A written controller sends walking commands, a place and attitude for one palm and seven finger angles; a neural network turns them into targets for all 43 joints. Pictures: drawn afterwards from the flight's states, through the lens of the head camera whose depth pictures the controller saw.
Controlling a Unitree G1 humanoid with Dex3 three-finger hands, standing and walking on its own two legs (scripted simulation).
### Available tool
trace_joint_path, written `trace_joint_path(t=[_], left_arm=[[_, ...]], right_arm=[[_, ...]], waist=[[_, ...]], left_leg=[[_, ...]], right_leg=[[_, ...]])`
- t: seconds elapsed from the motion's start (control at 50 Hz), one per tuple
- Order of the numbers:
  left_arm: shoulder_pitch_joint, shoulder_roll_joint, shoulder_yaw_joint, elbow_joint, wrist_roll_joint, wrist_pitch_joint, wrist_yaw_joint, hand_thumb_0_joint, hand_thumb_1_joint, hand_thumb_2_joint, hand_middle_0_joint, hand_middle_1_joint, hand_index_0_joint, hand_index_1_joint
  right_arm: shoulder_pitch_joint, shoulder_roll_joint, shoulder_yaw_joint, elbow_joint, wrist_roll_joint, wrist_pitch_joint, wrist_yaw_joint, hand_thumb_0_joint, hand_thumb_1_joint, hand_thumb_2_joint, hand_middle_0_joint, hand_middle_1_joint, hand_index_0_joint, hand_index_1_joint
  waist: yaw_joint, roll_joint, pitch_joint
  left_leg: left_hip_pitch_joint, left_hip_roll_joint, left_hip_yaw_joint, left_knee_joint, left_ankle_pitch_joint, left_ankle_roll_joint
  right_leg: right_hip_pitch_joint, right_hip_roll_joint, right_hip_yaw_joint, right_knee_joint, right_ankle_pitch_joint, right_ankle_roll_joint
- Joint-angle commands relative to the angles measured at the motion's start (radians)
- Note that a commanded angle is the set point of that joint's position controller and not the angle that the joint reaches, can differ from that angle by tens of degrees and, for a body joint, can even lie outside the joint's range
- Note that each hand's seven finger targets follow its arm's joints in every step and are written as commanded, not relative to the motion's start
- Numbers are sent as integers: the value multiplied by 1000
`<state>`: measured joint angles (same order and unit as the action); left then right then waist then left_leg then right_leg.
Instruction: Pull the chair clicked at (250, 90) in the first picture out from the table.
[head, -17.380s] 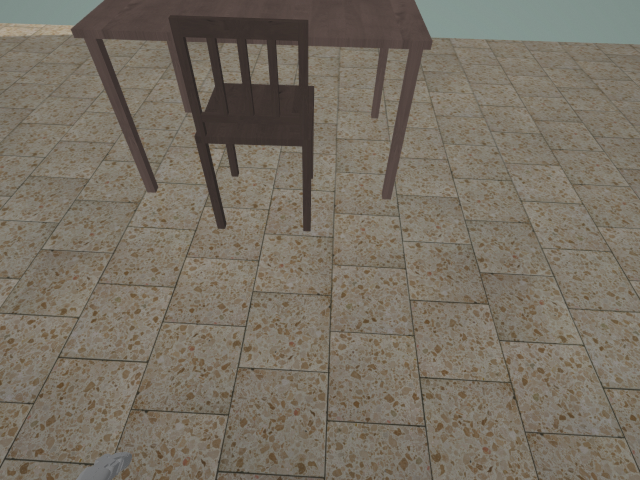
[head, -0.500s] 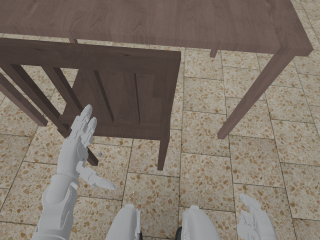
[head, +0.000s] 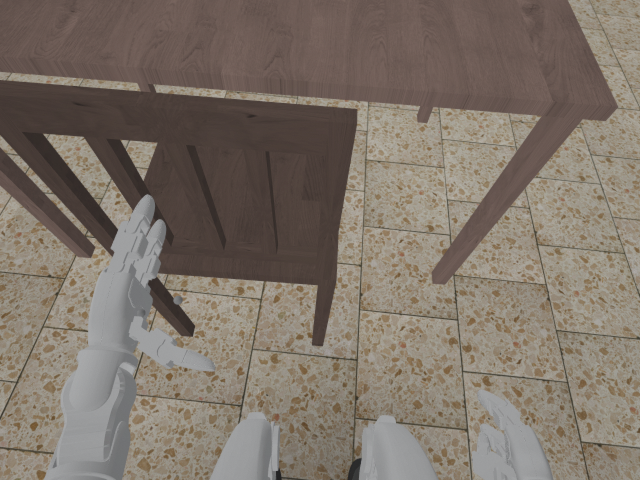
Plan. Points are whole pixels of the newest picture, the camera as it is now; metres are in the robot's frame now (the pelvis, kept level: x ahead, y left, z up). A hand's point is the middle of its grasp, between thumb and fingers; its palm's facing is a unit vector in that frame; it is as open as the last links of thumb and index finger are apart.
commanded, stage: aim the fingers beside a spindle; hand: left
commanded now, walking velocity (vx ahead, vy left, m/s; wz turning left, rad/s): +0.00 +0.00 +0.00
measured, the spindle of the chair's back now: (201, 201) +0.46 +0.18 +0.01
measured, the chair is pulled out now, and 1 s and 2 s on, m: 0.00 0.00 0.00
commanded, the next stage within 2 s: push the fingers through the gap in 1.58 s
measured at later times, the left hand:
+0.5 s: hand (187, 316) +0.30 +0.17 +0.01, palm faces -0.06 -1.00 -0.02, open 16.9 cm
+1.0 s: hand (193, 303) +0.31 +0.16 +0.04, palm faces -0.06 -1.00 -0.05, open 16.9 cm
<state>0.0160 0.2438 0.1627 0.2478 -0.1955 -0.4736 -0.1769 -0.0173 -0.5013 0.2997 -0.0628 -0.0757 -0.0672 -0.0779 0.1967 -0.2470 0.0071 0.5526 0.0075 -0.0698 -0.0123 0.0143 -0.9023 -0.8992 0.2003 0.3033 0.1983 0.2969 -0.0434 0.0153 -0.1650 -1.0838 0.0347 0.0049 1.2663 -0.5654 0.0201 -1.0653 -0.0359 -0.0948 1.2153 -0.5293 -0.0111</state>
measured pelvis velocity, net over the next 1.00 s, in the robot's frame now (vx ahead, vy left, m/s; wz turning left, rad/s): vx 0.00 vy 0.00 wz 0.01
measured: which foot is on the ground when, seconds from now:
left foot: down 0.00-1.00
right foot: down 0.00-1.00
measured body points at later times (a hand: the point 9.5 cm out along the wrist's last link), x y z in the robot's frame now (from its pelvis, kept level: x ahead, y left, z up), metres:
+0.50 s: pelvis -0.01 +0.00 +0.00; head +0.10 +0.01 +0.43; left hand +0.30 +0.22 +0.01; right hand +0.16 -0.25 -0.10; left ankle +0.02 +0.10 -0.63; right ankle +0.03 -0.12 -0.63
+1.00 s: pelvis +0.00 +0.00 +0.00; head +0.10 +0.01 +0.44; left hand +0.31 +0.21 +0.04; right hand +0.16 -0.25 -0.10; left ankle +0.02 +0.10 -0.63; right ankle +0.03 -0.12 -0.63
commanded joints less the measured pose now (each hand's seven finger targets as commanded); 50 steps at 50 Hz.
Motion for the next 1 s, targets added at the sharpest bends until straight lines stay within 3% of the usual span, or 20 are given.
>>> trace_joint_path(t=[0.0,0.02,0.08,0.14,0.18,0.2,0.28,0.34,0.42,0.46,0.54,0.62,0.64,0.68,0.74,0.8,0.82,0.9,0.94,0.98], left_arm=[[-109,88,26,-26,-21,-8,-39,0,-500,300,-60,-80,-60,-80],[-143,72,-4,-51,-25,-6,-60,0,-500,300,-60,-80,-60,-80],[-161,77,-20,-175,-47,-16,-86,0,-500,300,-60,-80,-60,-80],[-141,141,31,-333,-58,-52,-55,0,-500,300,-60,-80,-60,-80],[-117,160,62,-335,-44,-69,-15,0,-500,300,-60,-80,-60,-80],[-123,204,106,-304,-33,-70,10,0,-500,300,-60,-80,-60,-80],[-119,122,66,-117,-9,-44,28,0,-500,300,-60,-80,-60,-80],[-114,92,29,-36,-15,-13,-20,0,-500,300,-60,-80,-60,-80],[-176,78,-34,-206,-37,-28,-77,0,-500,300,-60,-80,-60,-80],[-178,118,-11,-335,-47,-53,-63,0,-500,300,-60,-80,-60,-80],[-116,154,55,-317,-30,-66,15,0,-500,300,-60,-80,-60,-80],[-97,116,58,-69,2,-24,39,0,-500,300,-60,-80,-60,-80],[-121,115,60,-42,2,-16,33,0,-500,300,-60,-80,-60,-80],[-107,112,57,-32,-8,-6,-1,0,-500,300,-60,-80,-60,-80],[-152,110,15,-177,-30,-26,-52,0,-500,300,-60,-80,-60,-80],[-182,132,2,-363,-47,-68,-51,0,-500,300,-60,-80,-60,-80],[-167,119,-14,-389,-47,-73,-43,0,-500,300,-60,-80,-60,-80],[-116,139,42,-213,-20,-47,13,0,-500,300,-60,-80,-60,-80],[-144,103,29,-76,-2,-18,24,0,-500,300,-60,-80,-60,-80],[-129,91,28,-10,2,7,13,0,-500,300,-60,-80,-60,-80]], right_arm=[[12,-154,-58,-123,13,-36,-5,0,-900,-900,200,300,200,300],[11,-157,-58,-126,17,-37,-6,0,-900,-900,200,300,200,300],[11,-154,-65,-148,19,-49,-13,0,-900,-900,200,300,200,300],[12,-145,-65,-153,12,-62,-16,0,-900,-900,200,300,200,300],[7,-137,-61,-146,7,-61,-15,0,-900,-900,200,300,200,300],[10,-141,-60,-133,4,-58,-16,0,-900,-900,200,300,200,300],[-1,-139,-55,-118,4,-42,-5,0,-900,-900,200,300,200,300],[1,-153,-54,-132,14,-33,-3,0,-900,-900,200,300,200,300],[2,-152,-61,-155,19,-50,-12,0,-900,-900,200,300,200,300],[6,-147,-63,-156,14,-63,-17,0,-900,-900,200,300,200,300],[9,-138,-60,-131,4,-64,-16,0,-900,-900,200,300,200,300],[-2,-142,-53,-118,5,-37,-5,0,-900,-900,200,300,200,300],[-1,-146,-53,-118,6,-31,-4,0,-900,-900,200,300,200,300],[2,-151,-58,-134,12,-27,-4,0,-900,-900,200,300,200,300],[-5,-148,-58,-160,17,-36,-8,0,-900,-900,200,300,200,300],[1,-142,-59,-160,13,-60,-17,0,-900,-900,200,300,200,300],[7,-138,-61,-152,11,-66,-17,0,-900,-900,200,300,200,300],[16,-145,-56,-111,5,-61,-17,0,-900,-900,200,300,200,300],[9,-150,-54,-102,6,-46,-12,0,-900,-900,200,300,200,300],[7,-153,-55,-116,9,-35,-7,0,-900,-900,200,300,200,300]], waist=[[-22,-6,-262],[-29,3,-287],[-11,46,-383],[12,79,-469],[16,71,-431],[14,54,-393],[-11,3,-260],[-15,-16,-248],[-11,68,-389],[6,113,-460],[5,57,-398],[-13,-21,-225],[-14,-31,-222],[-4,-35,-262],[3,51,-381],[5,126,-466],[-1,118,-477],[-17,22,-317],[-32,-28,-231],[-18,-33,-228]], left_leg=[[163,-29,-40,-169,228,0],[174,-29,-40,-164,232,1],[248,-27,-45,-166,310,2],[333,-22,-53,-174,405,-2],[316,-22,-52,-179,397,-4],[284,-19,-58,-179,379,-5],[172,-30,-47,-174,218,-5],[139,-33,-41,-176,170,-2],[255,-26,-48,-171,276,2],[334,-22,-56,-177,366,-2],[310,-18,-63,-179,390,-6],[141,-32,-46,-174,194,-5],[122,-35,-42,-169,174,-3],[122,-37,-34,-165,178,-1],[205,-34,-30,-167,261,3],[329,-24,-50,-172,382,0],[365,-20,-55,-172,418,-1],[240,-21,-61,-173,320,-1],[156,-27,-57,-167,213,-3],[123,-36,-44,-162,176,-2]], right_leg=[[181,35,48,-155,184,-14],[181,33,48,-150,193,-13],[224,27,50,-145,253,-15],[256,27,51,-139,306,-15],[245,29,46,-135,290,-14],[226,33,42,-128,270,-16],[169,35,42,-144,156,-11],[171,35,48,-157,124,-13],[206,29,54,-147,209,-18],[233,27,52,-141,263,-20],[208,31,40,-130,269,-14],[158,36,42,-147,136,-10],[159,34,45,-148,125,-9],[191,34,56,-153,137,-12],[245,29,67,-150,219,-16],[249,30,56,-138,282,-20],[239,30,53,-141,301,-17],[186,36,38,-141,229,-12],[138,34,34,-141,154,-8],[150,33,43,-148,130,-11]])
